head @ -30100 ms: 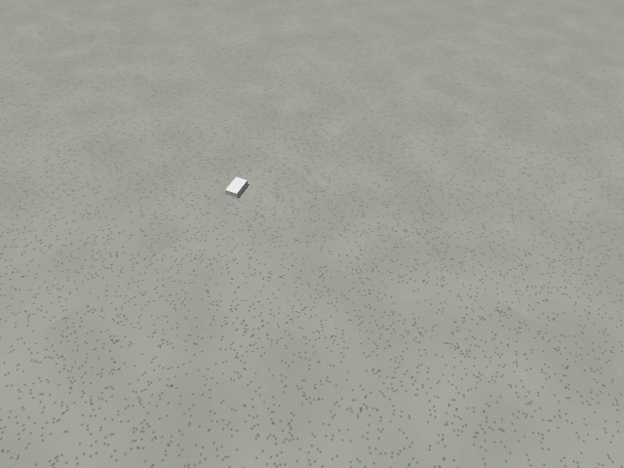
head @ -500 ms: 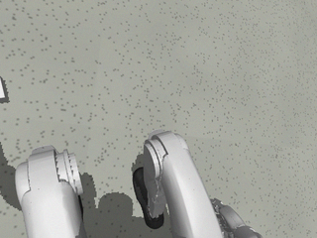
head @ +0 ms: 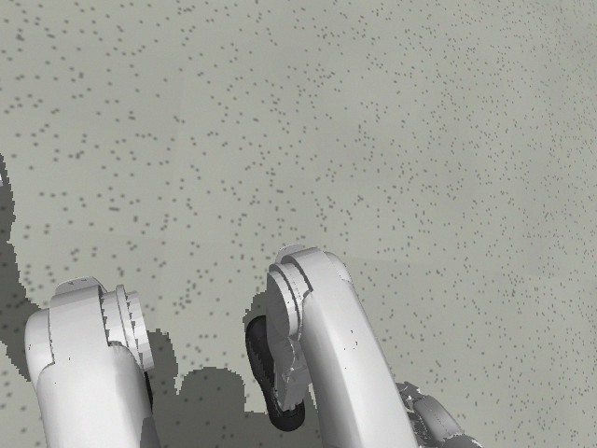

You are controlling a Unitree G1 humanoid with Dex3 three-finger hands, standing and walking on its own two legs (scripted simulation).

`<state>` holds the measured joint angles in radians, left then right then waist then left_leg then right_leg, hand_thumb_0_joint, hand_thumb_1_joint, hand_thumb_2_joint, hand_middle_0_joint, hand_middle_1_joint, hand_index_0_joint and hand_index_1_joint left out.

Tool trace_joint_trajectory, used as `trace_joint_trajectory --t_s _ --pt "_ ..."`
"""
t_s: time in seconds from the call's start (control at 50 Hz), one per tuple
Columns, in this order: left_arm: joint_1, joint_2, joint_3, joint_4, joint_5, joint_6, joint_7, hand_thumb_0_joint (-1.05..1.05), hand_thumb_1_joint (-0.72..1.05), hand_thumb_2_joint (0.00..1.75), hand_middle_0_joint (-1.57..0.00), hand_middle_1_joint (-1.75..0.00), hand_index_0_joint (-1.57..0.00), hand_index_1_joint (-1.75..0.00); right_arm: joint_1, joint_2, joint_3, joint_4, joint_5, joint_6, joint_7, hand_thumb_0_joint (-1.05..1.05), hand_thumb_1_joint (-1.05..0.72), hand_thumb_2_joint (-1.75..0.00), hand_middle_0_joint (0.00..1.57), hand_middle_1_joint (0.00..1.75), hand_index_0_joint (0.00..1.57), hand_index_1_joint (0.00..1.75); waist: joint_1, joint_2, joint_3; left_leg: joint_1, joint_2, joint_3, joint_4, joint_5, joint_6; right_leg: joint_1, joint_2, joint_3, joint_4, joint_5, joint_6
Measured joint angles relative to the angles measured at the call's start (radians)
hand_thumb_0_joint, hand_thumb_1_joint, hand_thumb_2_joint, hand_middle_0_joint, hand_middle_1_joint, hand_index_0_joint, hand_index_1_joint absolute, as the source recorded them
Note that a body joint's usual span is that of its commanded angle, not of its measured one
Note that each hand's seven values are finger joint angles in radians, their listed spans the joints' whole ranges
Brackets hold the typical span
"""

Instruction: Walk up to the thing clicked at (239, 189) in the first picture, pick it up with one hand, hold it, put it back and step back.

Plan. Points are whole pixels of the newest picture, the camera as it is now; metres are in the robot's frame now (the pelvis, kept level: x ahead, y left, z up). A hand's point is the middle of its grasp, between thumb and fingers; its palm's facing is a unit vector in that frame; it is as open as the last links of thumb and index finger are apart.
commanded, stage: approach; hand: left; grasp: from above
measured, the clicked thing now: out of the picture +0.47 +0.36 -0.31
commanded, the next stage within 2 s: rest palm in 1.20 s
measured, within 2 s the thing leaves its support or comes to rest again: neither
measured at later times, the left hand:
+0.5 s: hand out of the picture +0.45 +0.36 -0.18, palm faces -0.49 -0.13 -0.86, open 13.5 cm
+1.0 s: hand out of the picture +0.46 +0.36 -0.18, palm faces -0.46 -0.11 -0.88, open 12.4 cm
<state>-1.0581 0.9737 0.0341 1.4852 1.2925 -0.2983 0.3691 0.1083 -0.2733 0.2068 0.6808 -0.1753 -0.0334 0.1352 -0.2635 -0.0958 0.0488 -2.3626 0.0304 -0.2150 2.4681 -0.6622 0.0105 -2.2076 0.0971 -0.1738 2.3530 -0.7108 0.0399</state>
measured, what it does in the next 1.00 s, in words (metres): stands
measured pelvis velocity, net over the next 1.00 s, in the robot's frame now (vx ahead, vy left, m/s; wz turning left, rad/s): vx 0.00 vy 0.00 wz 0.00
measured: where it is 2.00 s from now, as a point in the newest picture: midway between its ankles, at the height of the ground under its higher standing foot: (212, 412)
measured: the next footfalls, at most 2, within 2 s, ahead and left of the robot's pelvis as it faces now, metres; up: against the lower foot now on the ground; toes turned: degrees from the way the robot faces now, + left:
none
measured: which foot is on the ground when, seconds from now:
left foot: down 0.00-1.00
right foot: down 0.00-1.00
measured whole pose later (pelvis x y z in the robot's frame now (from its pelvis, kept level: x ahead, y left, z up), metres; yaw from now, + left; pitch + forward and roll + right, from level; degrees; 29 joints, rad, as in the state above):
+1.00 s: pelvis +0.00 +0.00 +0.01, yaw +0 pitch +30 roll -13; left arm -1.07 0.98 0.04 1.51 1.27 -0.26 0.33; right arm 0.11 -0.28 0.24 0.62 -0.17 -0.02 0.13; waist -0.30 -0.08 0.06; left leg -2.35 0.03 -0.21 2.45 -0.66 0.02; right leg -2.20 0.10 -0.17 2.33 -0.70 0.04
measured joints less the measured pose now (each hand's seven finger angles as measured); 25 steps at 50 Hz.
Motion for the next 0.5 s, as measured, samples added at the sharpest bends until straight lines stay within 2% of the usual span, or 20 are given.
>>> trace_joint_trajectory --t_s 0.08,0.16,0.24,0.3,0.4,0.5 --pt "-0.026 -0.029 -0.001 0.008 0.007 0.034 0.025 0.00 -0.48 0.95 -0.12 -1.04 -0.14 -1.02 0.012 0.001 0.002 -0.012 0.003 -0.004 0.001 0.00 -0.91 -0.89 0.20 0.30 0.20 0.30 -0.024 0.009 -0.009 -0.003 -0.001 -0.002 -0.005 0.000 -0.004 -0.004 -0.001 -0.002 -0.005 0.001 -0.004" --pt "-0.027 -0.050 0.027 0.022 0.002 0.082 0.039 0.00 -0.48 0.95 -0.12 -1.04 -0.14 -1.02 0.024 -0.005 0.006 -0.030 0.010 -0.004 0.002 0.00 -0.91 -0.89 0.20 0.30 0.20 0.30 -0.047 0.032 -0.015 -0.005 0.003 -0.002 -0.013 0.001 -0.005 -0.011 0.002 -0.002 -0.012 0.006 -0.005" --pt "-0.008 -0.058 0.050 0.025 -0.027 0.124 0.029 0.00 -0.47 0.94 -0.13 -1.02 -0.15 -1.01 0.031 -0.012 0.014 -0.041 0.023 0.002 0.001 0.00 -0.91 -0.89 0.20 0.30 0.20 0.30 -0.056 0.052 -0.014 0.000 0.010 0.005 -0.024 0.004 -0.004 -0.016 0.006 0.005 -0.018 0.014 -0.005" --pt "0.001 -0.052 0.045 0.040 -0.057 0.138 -0.001 0.00 -0.47 0.94 -0.13 -1.01 -0.15 -1.00 0.031 -0.014 0.020 -0.041 0.033 0.006 -0.003 0.00 -0.91 -0.89 0.20 0.30 0.20 0.30 -0.056 0.057 -0.009 0.006 0.016 0.014 -0.031 0.007 -0.003 -0.017 0.009 0.013 -0.020 0.020 -0.006" --pt "-0.002 -0.014 0.035 0.061 -0.088 0.105 -0.051 0.00 -0.46 0.92 -0.15 -1.00 -0.16 -0.98 0.022 -0.019 0.034 -0.035 0.031 0.006 -0.017 0.01 -0.90 -0.89 0.20 0.30 0.20 0.30 -0.051 0.047 0.015 0.011 0.016 0.020 -0.031 0.014 -0.002 -0.016 0.008 0.018 -0.014 0.026 -0.005" --pt "-0.021 0.028 0.023 0.066 -0.075 0.041 -0.057 0.00 -0.43 0.90 -0.16 -0.99 -0.18 -0.97 0.013 -0.020 0.044 -0.028 0.017 0.009 -0.025 0.00 -0.90 -0.89 0.20 0.30 0.20 0.30 -0.042 0.020 0.038 0.009 0.011 0.013 -0.017 0.014 -0.005 -0.012 0.005 0.011 -0.004 0.023 -0.006"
